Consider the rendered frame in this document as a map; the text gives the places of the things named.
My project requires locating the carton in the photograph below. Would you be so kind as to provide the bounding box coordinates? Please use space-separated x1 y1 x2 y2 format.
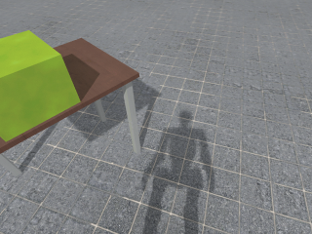
0 30 81 142

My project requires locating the table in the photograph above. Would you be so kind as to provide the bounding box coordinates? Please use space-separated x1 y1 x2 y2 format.
0 38 141 176

